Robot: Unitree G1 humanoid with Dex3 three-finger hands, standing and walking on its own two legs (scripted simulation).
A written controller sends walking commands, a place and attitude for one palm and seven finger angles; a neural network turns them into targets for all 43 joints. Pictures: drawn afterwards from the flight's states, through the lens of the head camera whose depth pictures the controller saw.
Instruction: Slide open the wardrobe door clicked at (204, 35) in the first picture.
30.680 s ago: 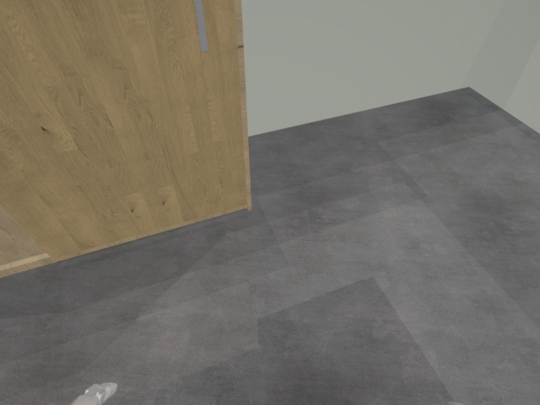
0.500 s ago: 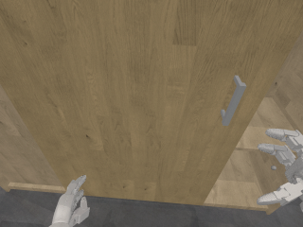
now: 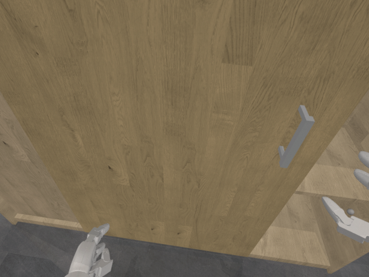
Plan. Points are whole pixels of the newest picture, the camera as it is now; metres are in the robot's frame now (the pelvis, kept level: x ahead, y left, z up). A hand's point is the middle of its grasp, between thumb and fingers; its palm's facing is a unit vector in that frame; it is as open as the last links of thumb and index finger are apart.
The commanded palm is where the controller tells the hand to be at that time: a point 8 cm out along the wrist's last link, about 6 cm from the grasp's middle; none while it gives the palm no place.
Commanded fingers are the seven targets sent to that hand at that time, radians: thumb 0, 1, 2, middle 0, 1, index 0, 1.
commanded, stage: draw the hand back to the body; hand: right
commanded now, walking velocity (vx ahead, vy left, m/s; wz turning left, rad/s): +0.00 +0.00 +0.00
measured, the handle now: (292, 138) +0.39 -0.25 +0.13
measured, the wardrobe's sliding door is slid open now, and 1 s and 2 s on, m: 0.42 0.42 0.42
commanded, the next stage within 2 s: step back with the hand held close in 0.54 s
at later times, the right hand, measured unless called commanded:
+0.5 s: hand (345, 212) +0.19 -0.25 +0.16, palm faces +0.43 +0.82 -0.37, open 7.5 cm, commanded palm +0.14 -0.29 +0.18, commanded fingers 0.00 -0.90 -0.90 0.20 0.30 0.20 0.30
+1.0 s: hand (349, 220) +0.18 -0.26 +0.15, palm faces +0.32 +0.83 -0.46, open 7.4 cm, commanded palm +0.12 -0.31 +0.17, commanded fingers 0.00 -0.90 -0.90 0.20 0.30 0.20 0.30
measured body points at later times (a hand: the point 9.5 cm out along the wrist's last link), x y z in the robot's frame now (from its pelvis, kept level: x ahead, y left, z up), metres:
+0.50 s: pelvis +0.00 +0.01 +0.00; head -0.02 +0.03 +0.45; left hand +0.20 +0.22 -0.08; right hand +0.16 -0.29 +0.18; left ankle -0.06 +0.11 -0.74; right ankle +0.05 -0.09 -0.74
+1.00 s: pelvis -0.02 -0.01 +0.00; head -0.01 -0.01 +0.45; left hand +0.16 +0.24 -0.07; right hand +0.16 -0.30 +0.17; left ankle -0.06 +0.11 -0.74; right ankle +0.05 -0.09 -0.74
